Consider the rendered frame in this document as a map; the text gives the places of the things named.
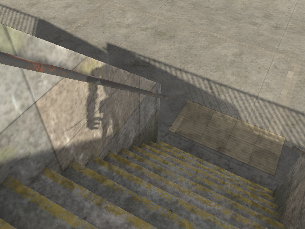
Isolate stairs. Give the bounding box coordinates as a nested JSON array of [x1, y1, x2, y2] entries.
[[0, 139, 285, 229]]

